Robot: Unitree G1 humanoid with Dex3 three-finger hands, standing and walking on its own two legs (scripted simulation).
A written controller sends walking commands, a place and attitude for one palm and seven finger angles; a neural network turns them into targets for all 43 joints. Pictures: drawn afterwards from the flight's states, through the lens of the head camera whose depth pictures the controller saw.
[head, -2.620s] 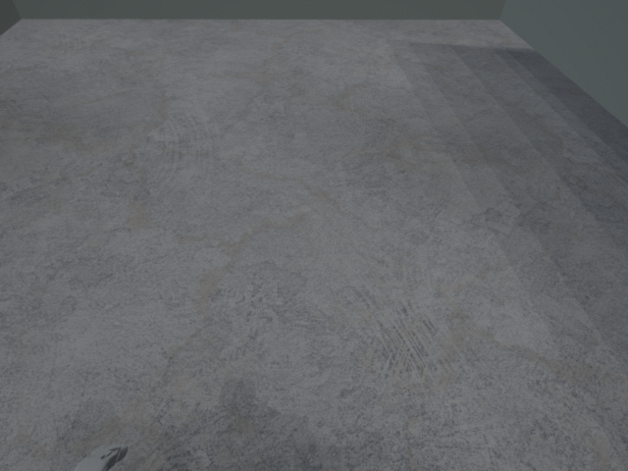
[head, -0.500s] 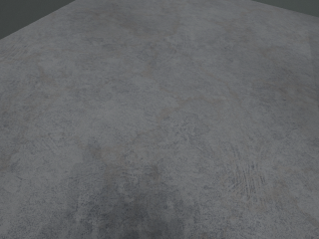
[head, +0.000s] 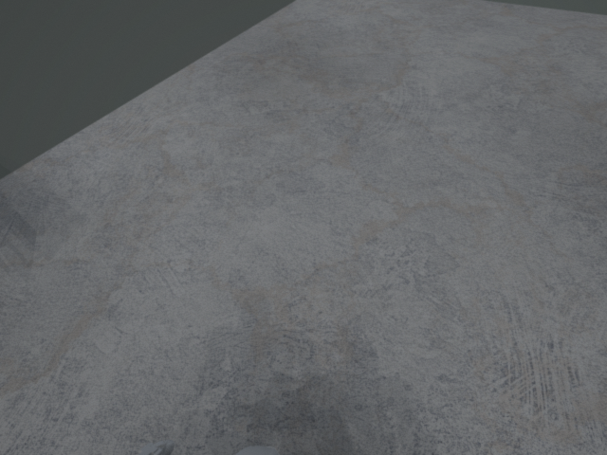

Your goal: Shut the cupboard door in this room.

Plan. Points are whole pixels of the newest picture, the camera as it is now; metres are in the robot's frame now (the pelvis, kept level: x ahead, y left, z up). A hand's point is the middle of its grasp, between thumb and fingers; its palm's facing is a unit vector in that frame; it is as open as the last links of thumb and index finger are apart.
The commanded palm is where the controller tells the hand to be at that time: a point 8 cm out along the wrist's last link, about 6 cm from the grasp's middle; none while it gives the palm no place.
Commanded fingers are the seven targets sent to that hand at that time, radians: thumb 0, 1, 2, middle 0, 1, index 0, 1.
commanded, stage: turn or walk to find it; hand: left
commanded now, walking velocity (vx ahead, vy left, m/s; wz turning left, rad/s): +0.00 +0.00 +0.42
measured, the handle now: out of the picture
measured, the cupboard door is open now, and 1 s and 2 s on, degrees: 83 83 83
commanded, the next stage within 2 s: stand and wait in 0.70 s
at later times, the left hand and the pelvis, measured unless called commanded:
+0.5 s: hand out of the picture -0.06 +0.25 -0.19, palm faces +0.27 -0.94 -0.23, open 7.4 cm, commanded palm none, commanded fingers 0.00 0.90 0.90 -0.20 -0.30 -0.20 -0.30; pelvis -0.03 +0.04 +0.00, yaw +12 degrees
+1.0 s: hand out of the picture -0.01 +0.20 -0.15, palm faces +0.34 -0.90 -0.26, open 7.4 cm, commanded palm none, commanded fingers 0.00 0.90 0.90 -0.20 -0.30 -0.20 -0.30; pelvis -0.03 +0.00 +0.00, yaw +21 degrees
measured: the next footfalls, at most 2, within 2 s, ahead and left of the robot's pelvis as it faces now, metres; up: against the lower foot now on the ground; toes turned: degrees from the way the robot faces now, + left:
left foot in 0.40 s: -0.03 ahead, +0.14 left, +0.00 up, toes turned +15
right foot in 0.90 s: +0.03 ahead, -0.08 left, +0.00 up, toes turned +16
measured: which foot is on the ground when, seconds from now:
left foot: up 0.00-0.38, down 0.40-0.90, up 0.92-1.00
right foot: down 0.00-0.40, up 0.42-0.88, down 0.90-1.00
